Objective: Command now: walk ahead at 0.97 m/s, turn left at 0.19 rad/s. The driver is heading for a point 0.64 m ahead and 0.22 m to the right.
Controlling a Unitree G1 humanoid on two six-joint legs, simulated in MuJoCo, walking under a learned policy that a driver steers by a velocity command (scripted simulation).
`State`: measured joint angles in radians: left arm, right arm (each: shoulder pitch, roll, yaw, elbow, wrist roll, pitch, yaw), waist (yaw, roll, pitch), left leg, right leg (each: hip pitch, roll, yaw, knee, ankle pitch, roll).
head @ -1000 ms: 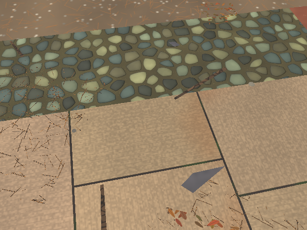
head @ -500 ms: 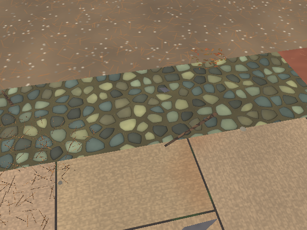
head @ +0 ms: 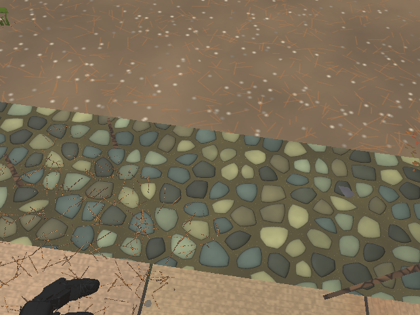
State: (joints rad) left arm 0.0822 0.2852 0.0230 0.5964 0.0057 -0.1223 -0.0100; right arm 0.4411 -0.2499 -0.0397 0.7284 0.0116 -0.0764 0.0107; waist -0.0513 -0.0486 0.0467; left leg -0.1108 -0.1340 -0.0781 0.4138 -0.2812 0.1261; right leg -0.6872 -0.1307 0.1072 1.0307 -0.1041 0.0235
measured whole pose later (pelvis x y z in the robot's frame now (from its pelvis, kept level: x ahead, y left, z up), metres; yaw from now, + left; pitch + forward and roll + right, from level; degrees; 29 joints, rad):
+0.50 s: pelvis +0.47 -0.08 +0.00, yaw -16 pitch -1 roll -1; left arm 0.49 0.25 0.04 0.77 -0.03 -0.07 -0.02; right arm 0.05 -0.26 0.02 0.58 -0.04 -0.15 0.00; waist 0.08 0.02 0.06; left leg -0.66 0.07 -0.18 0.93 -0.16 0.00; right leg -0.10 0.21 0.15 0.36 -0.21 -0.15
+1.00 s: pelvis +0.76 -0.11 -0.01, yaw -26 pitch +0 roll +2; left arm 0.14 0.27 0.02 0.71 0.01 0.02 0.03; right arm 0.24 -0.24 -0.01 0.80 -0.02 -0.05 0.02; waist -0.04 -0.02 0.05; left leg -0.32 -0.08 0.00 0.41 -0.08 0.05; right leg -0.43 -0.03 0.10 0.70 -0.25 0.05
